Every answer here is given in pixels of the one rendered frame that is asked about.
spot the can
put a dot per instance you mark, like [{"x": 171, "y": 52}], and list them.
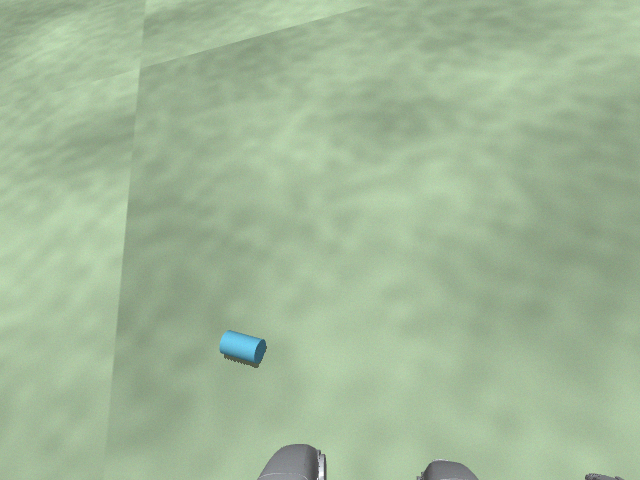
[{"x": 242, "y": 346}]

